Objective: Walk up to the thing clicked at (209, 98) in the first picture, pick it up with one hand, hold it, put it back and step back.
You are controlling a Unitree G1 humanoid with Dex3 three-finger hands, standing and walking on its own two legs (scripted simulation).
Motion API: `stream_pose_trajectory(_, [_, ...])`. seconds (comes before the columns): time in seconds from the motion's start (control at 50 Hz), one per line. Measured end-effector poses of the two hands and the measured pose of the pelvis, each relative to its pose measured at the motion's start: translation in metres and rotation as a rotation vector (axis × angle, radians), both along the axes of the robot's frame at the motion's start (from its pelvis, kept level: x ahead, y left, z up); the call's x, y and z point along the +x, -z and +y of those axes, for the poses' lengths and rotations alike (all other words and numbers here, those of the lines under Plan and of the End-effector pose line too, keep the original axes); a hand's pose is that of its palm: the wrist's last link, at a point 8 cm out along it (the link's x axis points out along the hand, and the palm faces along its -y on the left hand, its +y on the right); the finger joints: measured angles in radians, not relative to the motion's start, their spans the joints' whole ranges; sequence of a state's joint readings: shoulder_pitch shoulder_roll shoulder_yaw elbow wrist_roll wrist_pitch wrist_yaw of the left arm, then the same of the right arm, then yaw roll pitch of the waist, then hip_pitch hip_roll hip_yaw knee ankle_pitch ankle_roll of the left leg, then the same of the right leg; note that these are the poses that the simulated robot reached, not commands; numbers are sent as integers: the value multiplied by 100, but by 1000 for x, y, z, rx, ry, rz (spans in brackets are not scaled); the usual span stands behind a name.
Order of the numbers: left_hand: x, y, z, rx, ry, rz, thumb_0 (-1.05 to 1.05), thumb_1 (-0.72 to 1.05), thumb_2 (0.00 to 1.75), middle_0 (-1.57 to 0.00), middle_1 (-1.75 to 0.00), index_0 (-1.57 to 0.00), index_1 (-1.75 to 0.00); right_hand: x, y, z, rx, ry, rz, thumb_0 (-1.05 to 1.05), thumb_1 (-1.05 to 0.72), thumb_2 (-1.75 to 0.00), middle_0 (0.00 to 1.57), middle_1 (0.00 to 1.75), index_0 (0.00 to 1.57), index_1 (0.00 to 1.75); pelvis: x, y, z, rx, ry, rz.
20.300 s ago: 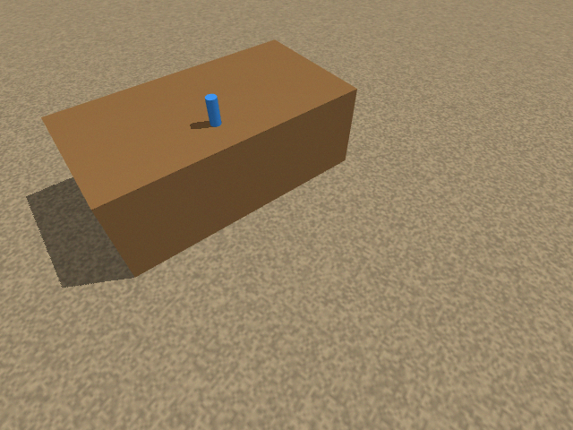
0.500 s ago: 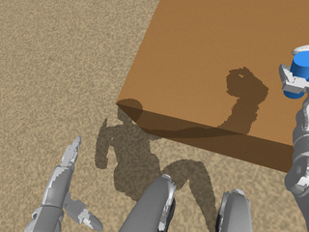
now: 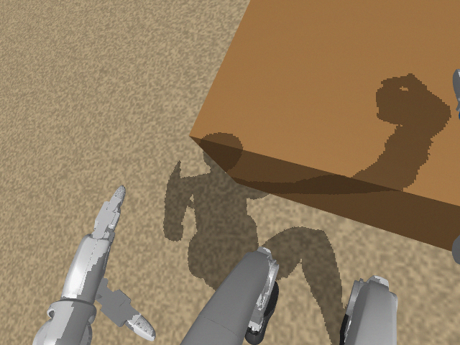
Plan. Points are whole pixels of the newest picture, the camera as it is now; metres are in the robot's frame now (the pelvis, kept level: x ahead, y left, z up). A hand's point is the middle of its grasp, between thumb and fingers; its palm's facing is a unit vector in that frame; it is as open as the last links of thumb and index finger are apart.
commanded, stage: lower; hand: right
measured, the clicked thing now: out of the picture +0.56 -0.22 -0.04
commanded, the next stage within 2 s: loosen in 0.88 s
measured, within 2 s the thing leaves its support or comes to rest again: rests again in 1.82 s
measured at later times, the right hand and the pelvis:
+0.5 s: hand out of the picture +0.58 -0.21 -0.08, palm faces +0.22 +0.97 +0.00, open 6.8 cm; pelvis -0.01 +0.00 -0.03, yaw +2 degrees
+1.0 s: hand out of the picture +0.58 -0.21 -0.10, palm faces +0.23 +0.97 +0.01, open 6.8 cm; pelvis -0.02 +0.00 -0.06, yaw +2 degrees
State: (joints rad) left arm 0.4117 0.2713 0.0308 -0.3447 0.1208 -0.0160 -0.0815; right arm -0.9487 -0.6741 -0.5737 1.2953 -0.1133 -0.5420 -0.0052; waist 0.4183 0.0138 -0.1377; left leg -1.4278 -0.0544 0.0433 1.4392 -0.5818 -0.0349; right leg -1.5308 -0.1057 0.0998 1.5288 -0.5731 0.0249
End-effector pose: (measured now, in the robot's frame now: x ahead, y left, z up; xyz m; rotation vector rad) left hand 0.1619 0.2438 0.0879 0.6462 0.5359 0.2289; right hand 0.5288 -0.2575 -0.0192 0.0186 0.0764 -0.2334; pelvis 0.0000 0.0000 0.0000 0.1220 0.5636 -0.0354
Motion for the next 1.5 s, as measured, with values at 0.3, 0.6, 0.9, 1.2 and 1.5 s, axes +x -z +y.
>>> stream_pose_trajectory(0.3, [-3, -10, 6, 139, 19, 0, -1, -54, 7, -6, -5, -5, -6, 10, 42, -3, -14, 5, -16, -6, 2, -108, 105, 109, 92, 112, -4, 23, 0, 11, -13, 35])
stream_pose_trajectory(0.6, [-3, -11, 5, 173, 42, -34, -1, -55, 8, -6, -5, -5, -6, 15, 64, 1, -9, -5, 8, -6, 3, -109, 105, 109, 92, 112, -8, 40, 1, 15, -22, 49])
stream_pose_trajectory(0.9, [-8, -14, 10, 243, 54, -34, -1, -56, 8, -6, -4, -5, -6, 16, 79, -3, -16, -8, -9, -6, 3, -109, 105, 110, 92, 112, -14, 54, 4, 15, -28, 56])
stream_pose_trajectory(1.2, [-12, -13, 7, 260, 72, -53, -1, -54, 6, -7, -5, -6, -6, 20, 79, -7, -26, -1, -16, -3, -1, -86, 107, 97, 99, 97, -20, 65, 3, 15, -27, 57])
stream_pose_trajectory(1.5, [-12, -14, 11, 275, 65, -22, -1, -56, 7, -7, -5, -6, -6, 25, 82, -11, -19, 9, -11, 0, 21, -28, 81, 51, 79, 50, -18, 67, 5, 15, -29, 64])
